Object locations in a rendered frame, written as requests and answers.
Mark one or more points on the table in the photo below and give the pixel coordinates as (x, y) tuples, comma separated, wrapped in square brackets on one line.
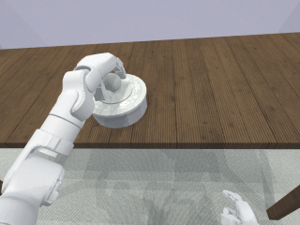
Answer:
[(233, 92)]

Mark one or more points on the lid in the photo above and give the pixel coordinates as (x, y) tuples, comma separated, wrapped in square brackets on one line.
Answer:
[(126, 99)]

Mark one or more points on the pot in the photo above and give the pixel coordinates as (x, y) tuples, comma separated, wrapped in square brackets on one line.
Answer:
[(123, 120)]

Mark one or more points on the robot left upper arm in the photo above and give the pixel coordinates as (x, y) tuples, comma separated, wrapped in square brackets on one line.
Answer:
[(36, 183)]

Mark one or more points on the robot left hand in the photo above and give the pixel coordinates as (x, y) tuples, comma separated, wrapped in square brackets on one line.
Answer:
[(104, 63)]

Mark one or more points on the robot right hand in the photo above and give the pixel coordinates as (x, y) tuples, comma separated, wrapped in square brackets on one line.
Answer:
[(242, 213)]

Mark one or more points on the left robot forearm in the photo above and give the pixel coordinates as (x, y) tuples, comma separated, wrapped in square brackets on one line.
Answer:
[(64, 122)]

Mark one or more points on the knob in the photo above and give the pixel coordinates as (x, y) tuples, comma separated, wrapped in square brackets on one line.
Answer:
[(113, 82)]

